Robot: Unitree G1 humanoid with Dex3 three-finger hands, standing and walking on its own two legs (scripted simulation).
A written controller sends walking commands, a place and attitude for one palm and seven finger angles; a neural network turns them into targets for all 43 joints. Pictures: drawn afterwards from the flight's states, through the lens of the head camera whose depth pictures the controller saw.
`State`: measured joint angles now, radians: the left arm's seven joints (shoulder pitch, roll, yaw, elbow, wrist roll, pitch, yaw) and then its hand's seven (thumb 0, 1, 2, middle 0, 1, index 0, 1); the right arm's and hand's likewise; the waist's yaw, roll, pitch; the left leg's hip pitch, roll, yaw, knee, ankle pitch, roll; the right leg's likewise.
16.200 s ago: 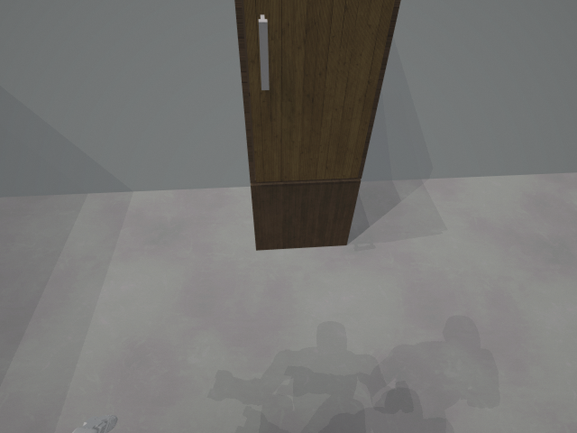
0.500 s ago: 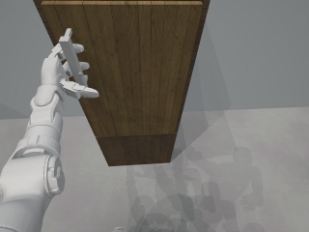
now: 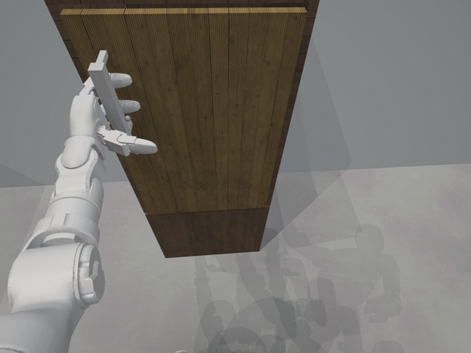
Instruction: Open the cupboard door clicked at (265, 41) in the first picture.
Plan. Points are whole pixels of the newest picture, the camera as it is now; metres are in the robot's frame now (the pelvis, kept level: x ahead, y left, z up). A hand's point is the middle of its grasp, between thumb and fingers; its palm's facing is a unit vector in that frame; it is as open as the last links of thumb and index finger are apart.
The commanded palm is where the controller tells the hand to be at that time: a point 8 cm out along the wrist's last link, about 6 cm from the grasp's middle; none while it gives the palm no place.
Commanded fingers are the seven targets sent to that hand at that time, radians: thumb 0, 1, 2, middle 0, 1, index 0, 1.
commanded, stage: slide the fingers in behind the handle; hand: left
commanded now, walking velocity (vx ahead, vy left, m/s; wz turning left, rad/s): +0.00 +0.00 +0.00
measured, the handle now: (115, 102) +0.52 +0.19 +0.14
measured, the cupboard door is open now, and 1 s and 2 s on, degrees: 0 0 41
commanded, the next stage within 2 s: close the thumb around the handle in 0.16 s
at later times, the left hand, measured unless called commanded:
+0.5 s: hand (123, 118) +0.48 +0.17 +0.14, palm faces +0.04 -1.00 +0.00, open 12.4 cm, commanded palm +0.45 +0.22 +0.14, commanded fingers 0.00 0.23 0.61 -0.35 -1.28 -0.35 -1.28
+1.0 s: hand (126, 118) +0.47 +0.17 +0.14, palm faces +0.04 -1.00 +0.01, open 5.5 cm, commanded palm +0.45 +0.21 +0.14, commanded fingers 0.00 0.90 0.90 -0.40 -1.35 -0.40 -1.35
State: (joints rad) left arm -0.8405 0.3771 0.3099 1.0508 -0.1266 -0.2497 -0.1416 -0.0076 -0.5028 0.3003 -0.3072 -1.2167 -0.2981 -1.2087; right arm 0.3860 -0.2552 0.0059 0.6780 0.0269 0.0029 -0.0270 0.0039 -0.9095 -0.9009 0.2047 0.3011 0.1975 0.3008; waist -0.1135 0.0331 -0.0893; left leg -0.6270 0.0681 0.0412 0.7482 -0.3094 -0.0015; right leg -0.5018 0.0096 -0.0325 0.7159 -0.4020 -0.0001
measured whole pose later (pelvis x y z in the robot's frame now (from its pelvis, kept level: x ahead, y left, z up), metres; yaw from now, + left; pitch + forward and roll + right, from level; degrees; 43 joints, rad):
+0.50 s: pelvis +0.00 +0.00 +0.00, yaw +0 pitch +11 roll -2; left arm -0.83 0.38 0.30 1.02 -0.13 -0.25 -0.15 -0.01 -0.25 0.41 -0.32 -1.23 -0.32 -1.23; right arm 0.37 -0.26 0.00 0.67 0.03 0.02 -0.03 0.00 -0.91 -0.90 0.20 0.30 0.20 0.30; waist -0.11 0.03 -0.09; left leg -0.63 0.06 0.04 0.75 -0.31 0.00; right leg -0.50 0.01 -0.04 0.72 -0.41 0.00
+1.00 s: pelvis +0.00 +0.00 +0.00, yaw +0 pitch +10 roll -1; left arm -0.84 0.37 0.30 1.04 -0.13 -0.25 -0.14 0.01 0.77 0.84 -0.38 -1.34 -0.37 -1.35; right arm 0.38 -0.26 0.00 0.67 0.03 0.01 -0.03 0.00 -0.91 -0.90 0.20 0.30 0.20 0.30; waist -0.11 0.03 -0.09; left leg -0.62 0.06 0.04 0.75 -0.31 0.00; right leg -0.50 0.01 -0.04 0.72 -0.40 0.00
